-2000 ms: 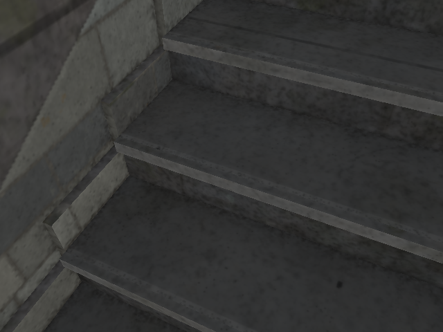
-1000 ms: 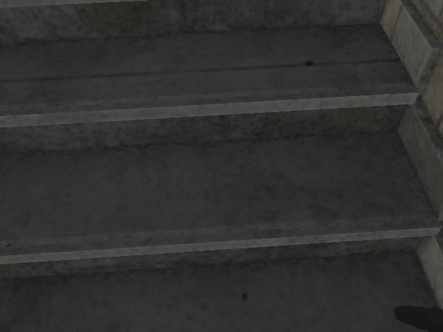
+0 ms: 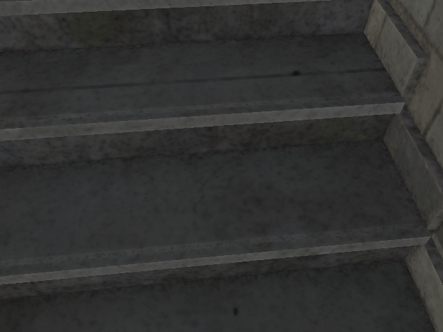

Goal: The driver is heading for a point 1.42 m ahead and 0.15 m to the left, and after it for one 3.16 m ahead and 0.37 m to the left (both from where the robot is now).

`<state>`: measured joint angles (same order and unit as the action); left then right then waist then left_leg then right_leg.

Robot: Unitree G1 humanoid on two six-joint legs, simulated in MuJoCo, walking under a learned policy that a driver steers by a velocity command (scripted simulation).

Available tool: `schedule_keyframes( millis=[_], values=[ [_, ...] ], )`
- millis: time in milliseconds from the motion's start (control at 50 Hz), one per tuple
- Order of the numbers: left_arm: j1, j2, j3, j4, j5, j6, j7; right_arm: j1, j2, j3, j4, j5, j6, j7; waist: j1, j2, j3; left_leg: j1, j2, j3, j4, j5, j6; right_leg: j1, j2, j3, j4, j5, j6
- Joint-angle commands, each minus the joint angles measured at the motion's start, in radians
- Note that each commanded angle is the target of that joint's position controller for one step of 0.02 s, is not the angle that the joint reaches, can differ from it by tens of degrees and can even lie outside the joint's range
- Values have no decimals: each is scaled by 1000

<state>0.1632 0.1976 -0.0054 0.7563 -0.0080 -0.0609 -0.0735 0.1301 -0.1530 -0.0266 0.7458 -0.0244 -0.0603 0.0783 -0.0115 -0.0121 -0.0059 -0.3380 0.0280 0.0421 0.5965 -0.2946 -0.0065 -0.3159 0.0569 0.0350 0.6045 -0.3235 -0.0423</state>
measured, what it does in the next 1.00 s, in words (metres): climbs: right foot 0.17 m higher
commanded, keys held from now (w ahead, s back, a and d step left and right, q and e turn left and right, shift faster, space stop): no key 0.06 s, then w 0.32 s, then no key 0.62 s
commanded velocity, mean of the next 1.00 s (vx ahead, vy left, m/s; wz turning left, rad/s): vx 0.15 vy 0.00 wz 0.00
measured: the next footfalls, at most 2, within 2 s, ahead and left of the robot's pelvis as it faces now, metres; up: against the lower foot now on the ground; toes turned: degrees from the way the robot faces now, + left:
right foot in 0.68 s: +0.39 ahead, -0.11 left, +0.17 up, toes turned -4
left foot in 1.10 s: +0.39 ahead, +0.12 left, +0.17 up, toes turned +2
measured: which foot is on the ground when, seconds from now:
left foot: down 0.00-0.74, up 0.76-1.00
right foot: down 0.00-0.34, up 0.36-0.66, down 0.68-1.00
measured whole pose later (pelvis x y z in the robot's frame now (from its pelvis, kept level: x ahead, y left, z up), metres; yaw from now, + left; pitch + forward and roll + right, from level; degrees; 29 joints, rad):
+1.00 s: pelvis +0.28 -0.02 +0.16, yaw +0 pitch +5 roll -2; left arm 0.28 0.18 -0.01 1.03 0.03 -0.09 -0.07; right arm 0.13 -0.22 -0.03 0.98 -0.03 -0.03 0.07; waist 0.02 0.03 -0.08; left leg -0.79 0.09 -0.12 1.30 -0.27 -0.05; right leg -0.49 0.06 -0.11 0.61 -0.20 -0.07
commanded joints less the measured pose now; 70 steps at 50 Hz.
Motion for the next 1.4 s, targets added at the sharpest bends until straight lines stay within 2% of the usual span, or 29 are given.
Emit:
schedule_keyframes(
  millis=[20, 100, 140, 180, 240, 320, 360, 400, 460, 540, 580, 600, 620, 640, 660, 680, 700, 720, 740, 760, 780, 820, 880, 960, 1040, 1120, 1140, 1200, 1400],
  values=[
    [-22, 92, 26, -58, 1, -15, 0, -38, -78, -17, -55, 2, -12, 0, 4, 10, -78, 91, 20, -28, -68, 135, 39, -15, -64, 72, -132, 167, -36],
    [23, 78, 26, -24, 9, -2, 3, 24, -75, -13, -4, 3, 4, 1, 12, 3, -46, 77, 17, -28, -101, -11, 40, -6, -74, 96, -203, -50, -50],
    [64, 173, 63, -11, 33, -7, 25, 16, -118, -31, -8, -22, 7, -15, 23, -23, 2, 3, -4, -5, -56, -190, 67, -9, -110, 167, -261, -293, -125],
    [111, 174, 70, 7, 46, -25, 52, -1, -113, -31, -7, -25, -1, -36, 51, -64, 13, -134, -9, -3, 16, -150, 89, 104, -217, 325, -307, -360, -221],
    [5, 133, 59, -18, 25, -32, 76, 36, -95, -29, 1, -27, -27, -60, 5, -79, 19, -8, -9, -11, -6, -63, 136, 36, -301, 399, -369, -296, -277],
    [-5, 104, 52, 7, 69, 16, 44, 261, -88, -36, 112, -34, -33, -57, -61, 7, 9, 384, 21, -80, -141, 39, 208, -133, -119, 104, -150, 13, -189],
    [-68, 31, 32, 14, 71, 6, 3, 663, -204, -64, 220, -49, -28, -75, -226, 278, -46, 771, 345, -607, -345, 343, 481, -619, 71, -13, 590, -169, -70],
    [-78, 30, 47, 34, 29, -20, 12, 604, -157, -21, 262, -93, -21, -52, -145, 83, 83, 657, 409, -533, -330, 353, 414, -981, 53, 175, 1374, -158, -151],
    [-179, -22, 22, -64, 50, 8, 15, 431, -8, 57, 293, -69, -4, -40, -21, 29, 34, 487, 347, -264, -350, 445, 305, -1070, -35, 84, 1506, -149, -215],
    [-285, -106, -54, -129, 12, 39, 9, 380, -36, 60, 281, -134, -24, -90, 5, 124, 5, 135, 163, -76, -465, 299, 219, -962, -95, -94, 1427, -123, -201],
    [-392, -63, -63, -180, 5, 46, 27, 453, -42, 70, 314, -114, -35, -83, 0, 12, -7, 118, 170, -80, -494, 322, 175, -907, -157, -110, 1062, 68, -164],
    [-494, -97, -86, -204, 37, 81, 15, 421, -55, 65, 291, -73, -23, -57, 9, 74, 4, -120, 159, -39, -622, 394, 224, -606, -136, -222, 812, 28, -131],
    [-611, -90, -92, -231, 24, 110, -3, 500, -93, 60, 331, -35, -28, -19, -12, 192, 24, -133, 204, -94, -637, 600, 250, -523, -82, -212, 768, -219, -77],
    [-507, -75, -81, -164, 22, 114, -28, 455, -179, 44, 298, 0, -47, -5, 38, 271, 14, -5, 228, -59, -576, 991, 261, -475, -34, -289, 790, -149, -56],
    [-322, -40, -70, -99, 2, 115, -31, 445, -247, 27, 308, -14, -64, 14, 95, 265, -34, 93, 219, -5, -461, 1443, 238, -383, -12, -243, 736, 122, -65],
    [-199, 22, -36, -54, 16, 107, -23, 430, -276, 13, 298, 17, -79, 17, 144, 248, -104, 216, 201, 21, -352, 1593, 195, -291, 39, -248, 532, 159, -84],
    [-95, 46, -21, -11, 40, 96, -5, 455, -258, 6, 297, 4, -75, 24, 141, 216, -205, 138, 222, 22, -233, 1694, 153, -27, 28, -206, 508, 308, -123],
    [-23, 75, -22, 32, 33, 93, 5, 560, -159, 20, 289, -34, -71, 36, 126, 15, -422, -129, 126, -68, -30, 1351, 77, 334, -122, 112, 410, 491, -251],
    [185, 102, 4, 80, 65, 110, 16, 513, -162, 7, 286, -25, -43, 46, 200, -80, -478, -207, 16, -84, 146, 727, 82, 413, -208, 360, 155, 328, -282],
    [347, 178, 50, 148, 103, 98, 23, 425, -111, -15, 292, -1, -1, 54, 239, -203, -392, -304, -81, -193, 660, 95, 62, 249, -378, 694, -128, 112, -371],
    [308, 216, 66, 142, 106, 49, 41, 354, -89, -35, 298, 28, 11, 49, 194, -160, -267, -395, -70, -321, 1022, 144, 66, 40, -371, 770, -200, -79, -337],
    [26, 84, 38, 164, 49, -23, 41, 287, -21, -21, 289, -8, 3, 4, 34, -41, -109, -448, -5, -297, 1133, 193, 76, -234, -286, 532, -194, -296, -239],
    [-234, -146, -31, 158, 33, -50, 31, 247, 8, 4, 277, -24, 26, -43, -106, 39, -125, -432, 20, -277, 1081, 225, 109, -349, -208, 288, -229, -59, -168],
    [-256, -24, -13, 101, 32, -73, -7, 184, -59, 3, 268, 10, 49, -12, -128, 24, -150, -221, 68, -74, 656, -78, -70, -372, -96, -83, -249, 89, -56],
    [-102, 102, 13, 136, 19, -82, -24, 115, -103, -5, 247, -3, 18, 2, -37, -13, -40, -29, 61, -33, 376, 10, -161, -281, -184, 5, -227, 48, -78],
    [-3, -47, -16, 221, -26, -52, -92, 75, -94, 17, 208, 20, 0, -36, -39, -8, -27, 35, 82, -87, -113, 242, -63, -86, -249, 170, -120, 49, -72],
    [132, -13, 6, 245, 7, -58, -75, -36, -157, 17, 178, 36, -6, -31, 97, 61, -52, 25, 48, -88, -75, 292, 40, -29, -159, 34, -99, 78, -47],
    [8, 68, 22, 201, 45, -58, -39, -59, -113, 14, 182, 25, -6, 1, 34, 48, -47, -51, 27, -80, -128, 119, 85, 29, -103, -75, -56, 72, -34],
    [-24, 30, 29, 184, 22, -43, -14, -5, -94, 15, 201, 26, 5, -6, -5, 9, -95, 102, 16, -59, -126, 288, 79, 15, -131, -66, -58, 240, -17]
  ],
)
Velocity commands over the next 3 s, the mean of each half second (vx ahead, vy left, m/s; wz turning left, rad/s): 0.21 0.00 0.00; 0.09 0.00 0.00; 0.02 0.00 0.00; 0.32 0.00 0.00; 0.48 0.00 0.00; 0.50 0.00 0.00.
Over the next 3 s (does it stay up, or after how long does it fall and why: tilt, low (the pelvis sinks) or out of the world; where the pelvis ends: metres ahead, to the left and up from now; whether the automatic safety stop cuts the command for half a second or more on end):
stays up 1.00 0.04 0.50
